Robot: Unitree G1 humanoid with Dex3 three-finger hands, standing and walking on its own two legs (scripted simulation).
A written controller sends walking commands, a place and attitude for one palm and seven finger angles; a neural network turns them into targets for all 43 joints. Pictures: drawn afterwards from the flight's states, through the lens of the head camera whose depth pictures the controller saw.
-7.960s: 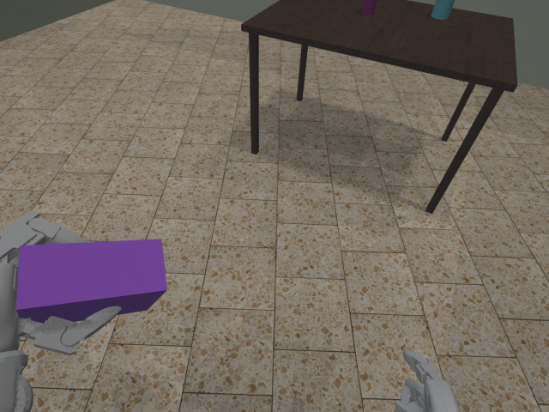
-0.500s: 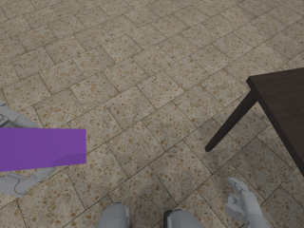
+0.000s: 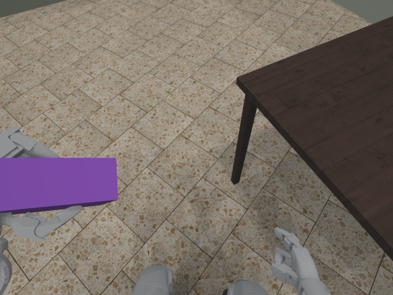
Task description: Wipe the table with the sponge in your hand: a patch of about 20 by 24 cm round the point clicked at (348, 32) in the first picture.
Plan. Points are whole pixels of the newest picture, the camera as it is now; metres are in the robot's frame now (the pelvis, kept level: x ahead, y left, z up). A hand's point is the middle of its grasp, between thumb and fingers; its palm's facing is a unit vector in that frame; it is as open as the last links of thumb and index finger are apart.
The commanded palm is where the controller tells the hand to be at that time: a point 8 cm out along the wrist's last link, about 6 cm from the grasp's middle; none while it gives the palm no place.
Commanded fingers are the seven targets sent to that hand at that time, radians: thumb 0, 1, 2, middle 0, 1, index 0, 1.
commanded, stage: turn to face it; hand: left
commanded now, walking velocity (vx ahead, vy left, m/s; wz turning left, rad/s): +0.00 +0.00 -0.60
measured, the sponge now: (77, 185) +0.25 +0.19 +0.16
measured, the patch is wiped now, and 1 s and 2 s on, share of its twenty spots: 0.00 0.00 0.00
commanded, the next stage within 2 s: none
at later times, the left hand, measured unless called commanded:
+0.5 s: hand (64, 201) +0.21 +0.18 +0.19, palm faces +0.17 -0.88 -0.45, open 9.9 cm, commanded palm +0.17 +0.22 +0.20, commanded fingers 0.00 0.10 1.30 -1.20 -1.60 -1.20 -1.60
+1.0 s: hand (179, 230) +0.18 +0.03 +0.20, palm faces -0.21 -0.81 -0.56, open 9.9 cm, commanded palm +0.16 +0.11 +0.20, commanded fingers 0.00 0.10 1.30 -1.20 -1.60 -1.20 -1.60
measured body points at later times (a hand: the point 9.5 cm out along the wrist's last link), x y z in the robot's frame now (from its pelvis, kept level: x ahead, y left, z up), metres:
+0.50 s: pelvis -0.06 -0.01 +0.01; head -0.02 +0.00 +0.46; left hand +0.20 +0.22 +0.21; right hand +0.07 -0.28 -0.06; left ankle -0.05 +0.14 -0.72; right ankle -0.01 -0.09 -0.68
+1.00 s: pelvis -0.13 -0.03 +0.01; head -0.06 -0.06 +0.45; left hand +0.19 +0.08 +0.23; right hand -0.14 -0.35 -0.08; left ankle -0.05 +0.08 -0.72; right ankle -0.10 -0.15 -0.72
